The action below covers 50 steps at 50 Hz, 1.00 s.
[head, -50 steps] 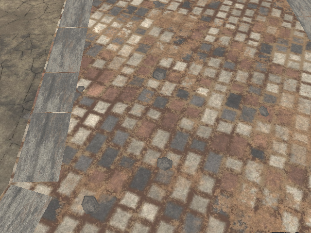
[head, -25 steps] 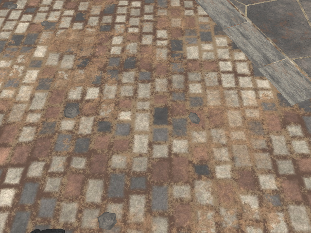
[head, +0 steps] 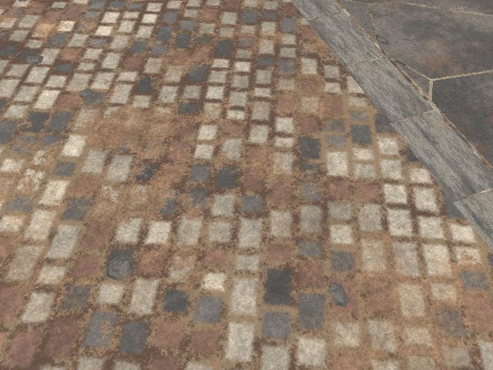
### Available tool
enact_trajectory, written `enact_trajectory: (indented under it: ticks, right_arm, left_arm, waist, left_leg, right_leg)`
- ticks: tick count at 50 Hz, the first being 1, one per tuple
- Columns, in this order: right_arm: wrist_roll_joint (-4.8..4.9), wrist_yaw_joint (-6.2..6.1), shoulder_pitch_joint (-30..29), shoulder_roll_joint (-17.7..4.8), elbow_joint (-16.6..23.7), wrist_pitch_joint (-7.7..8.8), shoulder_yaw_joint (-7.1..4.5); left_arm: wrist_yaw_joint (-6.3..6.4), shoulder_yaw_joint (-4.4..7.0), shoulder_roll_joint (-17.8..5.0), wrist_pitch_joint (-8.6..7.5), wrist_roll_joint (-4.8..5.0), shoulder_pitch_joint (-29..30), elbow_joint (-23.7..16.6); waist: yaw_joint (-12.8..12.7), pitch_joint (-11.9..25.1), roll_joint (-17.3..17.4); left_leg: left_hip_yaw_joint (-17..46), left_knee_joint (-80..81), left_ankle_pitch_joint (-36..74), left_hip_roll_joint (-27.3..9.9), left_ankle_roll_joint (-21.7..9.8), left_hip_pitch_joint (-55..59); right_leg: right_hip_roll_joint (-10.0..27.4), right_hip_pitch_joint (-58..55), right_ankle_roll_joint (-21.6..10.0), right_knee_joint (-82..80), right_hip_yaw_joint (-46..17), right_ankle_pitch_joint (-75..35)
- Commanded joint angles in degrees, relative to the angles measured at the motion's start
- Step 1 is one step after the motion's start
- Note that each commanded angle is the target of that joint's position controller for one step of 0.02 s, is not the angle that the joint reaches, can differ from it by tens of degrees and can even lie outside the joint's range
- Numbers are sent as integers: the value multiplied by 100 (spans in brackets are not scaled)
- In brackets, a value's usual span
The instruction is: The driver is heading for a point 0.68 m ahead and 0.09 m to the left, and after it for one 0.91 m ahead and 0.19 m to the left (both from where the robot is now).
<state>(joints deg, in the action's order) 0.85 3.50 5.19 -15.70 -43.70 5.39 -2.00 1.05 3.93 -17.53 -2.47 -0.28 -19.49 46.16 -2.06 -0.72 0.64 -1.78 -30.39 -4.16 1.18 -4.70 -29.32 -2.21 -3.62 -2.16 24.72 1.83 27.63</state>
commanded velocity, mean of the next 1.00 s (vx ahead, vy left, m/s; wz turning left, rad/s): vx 0.50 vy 0.00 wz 0.32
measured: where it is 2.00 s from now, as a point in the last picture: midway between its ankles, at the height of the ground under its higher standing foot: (194, 228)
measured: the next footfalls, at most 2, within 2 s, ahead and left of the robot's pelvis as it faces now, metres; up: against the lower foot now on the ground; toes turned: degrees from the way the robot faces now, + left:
right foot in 0.48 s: +0.47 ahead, -0.07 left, +0.00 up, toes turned +20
left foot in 0.96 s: +0.63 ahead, +0.26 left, +0.00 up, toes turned +21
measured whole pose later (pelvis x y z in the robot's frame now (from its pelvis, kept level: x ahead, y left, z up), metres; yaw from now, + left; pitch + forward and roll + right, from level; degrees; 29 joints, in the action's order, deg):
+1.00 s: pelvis +0.54 +0.11 +0.01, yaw +20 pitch +2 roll -1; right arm 0.1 1.7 1.9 -15.3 -36.8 4.7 -1.6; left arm -0.1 3.0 -17.5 -3.3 0.8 -23.6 49.4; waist -5.0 -1.1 0.0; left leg -0.9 -31.2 -6.7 -0.1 -2.1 -26.5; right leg 0.8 5.3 0.2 36.7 -1.1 27.0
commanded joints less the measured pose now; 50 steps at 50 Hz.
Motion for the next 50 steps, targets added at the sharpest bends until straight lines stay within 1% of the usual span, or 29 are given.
enact_trajectory:
  ticks: [1,2,3,4,5,6,9,12,15,18,20,22,23,24,25,26,27,28,29,31,33,37,41,44,46,47,48,49,50]
  right_arm:
    - [34,-70,1902,-1751,14,6,-559]
    - [106,-75,2006,-1193,-13,-8,-428]
    - [63,-117,1670,-1029,91,-23,-379]
    - [15,-142,1337,-963,207,-39,-355]
    - [-12,-157,1071,-870,285,-49,-321]
    - [-68,-183,938,-787,357,-44,-281]
    - [-21,-254,887,-842,435,-74,-304]
    - [27,-361,1063,-1050,388,-111,-375]
    - [67,-428,1343,-1047,300,-199,-382]
    - [102,-456,1627,-1018,213,-277,-381]
    - [91,-475,1640,-993,219,-317,-384]
    - [55,-475,1481,-951,262,-344,-386]
    - [20,-456,1465,-766,292,-332,-324]
    - [-67,-424,1471,-469,383,-303,-202]
    - [75,-417,2317,-134,444,-239,-89]
    - [121,-421,2344,-575,330,-208,-134]
    - [116,-412,1720,-913,380,-206,-227]
    - [54,-418,1271,-893,490,-204,-225]
    - [-22,-403,973,-818,588,-172,-227]
    - [-12,-348,1012,-641,604,-166,-213]
    - [-22,-317,1005,-447,606,-185,-156]
    - [-69,-267,285,-241,789,-130,-29]
    - [-4,-203,-362,-308,931,-75,-29]
    - [24,-143,-656,-409,1081,-43,-65]
    - [11,-130,-395,-545,1039,-22,-132]
    - [-21,-156,115,-698,883,-26,-224]
    - [-47,-212,950,-976,668,-40,-359]
    - [-159,-270,1803,-1503,580,-78,-482]
    - [-85,-242,2050,-1549,466,-125,-485]
  left_arm:
    - [-22,-85,-90,-166,-128,-642,-629]
    - [-90,-64,-437,-337,26,-229,-599]
    - [-153,-7,-707,-469,218,370,-830]
    - [-140,-32,-686,-544,179,718,-923]
    - [-114,-6,-681,-570,40,872,-974]
    - [-97,27,-688,-538,-40,807,-997]
    - [-73,0,-497,-389,-86,594,-1015]
    - [-40,-79,-302,-337,-95,1145,-1183]
    - [-82,-125,-181,-391,-42,1748,-1303]
    - [-150,-84,-295,-453,44,2129,-1420]
    - [-185,-16,-441,-501,66,2105,-1423]
    - [-186,66,-572,-550,73,1622,-1295]
    - [-159,141,-705,-578,11,1091,-1163]
    - [-119,211,-955,-590,-92,281,-1093]
    - [-145,352,-1404,-508,-133,-325,-820]
    - [-194,270,-956,-478,44,-388,-788]
    - [-186,176,-621,-457,73,-131,-817]
    - [-186,129,-541,-420,14,146,-852]
    - [-193,95,-455,-399,-8,313,-803]
    - [-201,39,-333,-412,-41,430,-748]
    - [-212,56,-402,-428,38,376,-649]
    - [-173,135,-737,-375,91,255,-477]
    - [-171,139,-858,-297,160,-123,-237]
    - [-156,150,-922,-217,193,-305,-76]
    - [-124,169,-1009,-148,194,-246,-22]
    - [-106,149,-982,-127,199,-200,-18]
    - [-91,78,-820,-128,145,-201,-49]
    - [-89,-83,-385,-198,21,-415,-259]
    - [-100,-175,-131,-303,56,-768,-245]
  waist:
    - [467,1984,1509]
    - [812,2120,1028]
    - [862,1272,730]
    - [739,826,99]
    - [544,441,-135]
    - [349,390,-19]
    - [145,248,199]
    - [299,86,199]
    - [568,106,334]
    - [687,107,405]
    - [600,129,496]
    - [298,234,656]
    - [53,592,607]
    - [-298,1342,171]
    - [-46,2028,-1629]
    - [-143,1741,-1532]
    - [-279,909,-872]
    - [-218,479,-429]
    - [-133,112,-310]
    - [99,64,-579]
    - [155,95,-658]
    - [-22,-7,-511]
    - [-251,-82,-517]
    - [-235,-175,-555]
    - [25,-48,-586]
    - [315,255,-517]
    - [692,809,-381]
    - [860,1710,556]
    - [759,2147,1597]
  left_leg:
    - [4004,476,-832,-1869,-1800,4922]
    - [4843,1228,-1820,-1912,-1716,5263]
    - [4095,1366,-1799,-1791,-1445,4647]
    - [3517,1424,-1344,-1584,-1281,3841]
    - [3115,1517,-652,-1412,-1250,3094]
    - [2827,1620,-100,-1230,-1227,2658]
    - [2301,1789,765,-1010,-1284,1980]
    - [1831,1829,912,-707,-1092,1502]
    - [1685,1658,593,-460,-803,1316]
    - [2110,1345,196,-602,-713,1678]
    - [2503,1013,79,-758,-633,2103]
    - [2624,590,414,-807,-508,2261]
    - [2415,8,812,-576,-360,2169]
    - [2012,-1384,268,-290,-177,1595]
    - [1233,-3207,-2105,559,233,-388]
    - [1321,-4043,-2855,245,298,-1232]
    - [1345,-4303,-2363,46,317,-1489]
    - [1116,-4232,-1972,-136,337,-1410]
    - [1032,-3914,-1713,-275,352,-1382]
    - [864,-3418,-1469,-507,369,-953]
    - [662,-2923,-1417,-580,431,-829]
    - [444,-1458,-370,-641,507,-650]
    - [286,-466,470,-437,506,-170]
    - [292,-89,204,-369,329,-125]
    - [174,193,-20,-249,159,416]
    - [46,370,-15,-117,28,1218]
    - [228,318,46,-309,-170,2478]
    - [2087,226,-116,-1699,-795,4497]
    - [4092,1005,-1184,-2369,-1321,5190]
  right_leg:
    - [-204,3664,280,4816,-80,-640]
    - [-161,4486,205,5373,-904,320]
    - [154,4911,94,5328,-965,-126]
    - [391,4773,44,4955,-867,-526]
    - [538,4570,90,4452,-814,-746]
    - [656,4188,132,4154,-835,-889]
    - [713,3938,387,3414,-647,-979]
    - [581,3795,606,2231,-497,-2014]
    - [282,3267,652,1071,-435,-3131]
    - [136,3106,592,521,-562,-3187]
    - [128,3024,465,261,-700,-2818]
    - [163,2473,228,33,-605,-2559]
    - [301,1608,11,-90,-592,-2633]
    - [1141,226,-387,87,-1363,-2414]
    - [2296,-1647,-1374,-241,-3839,-1296]
    - [2533,-1579,-1431,-660,-4790,-49]
    - [2273,-900,-1200,-774,-4046,30]
    - [2019,-252,-1052,-839,-3326,-568]
    - [1803,290,-1040,-968,-2841,-1276]
    - [1495,805,-980,-1192,-2229,-2033]
    - [1441,995,-1081,-1362,-1883,-2472]
    - [1361,1178,-1076,-1599,-1266,-2857]
    - [1339,1116,-920,-1527,-950,-2910]
    - [1573,696,-805,-1319,-1034,-2999]
    - [1608,531,-666,-918,-964,-3664]
    - [1419,611,-539,-310,-749,-4444]
    - [1136,1083,-355,768,-489,-4492]
    - [561,2824,8,2832,-96,-2815]
    - [-8,4215,143,4106,-490,560]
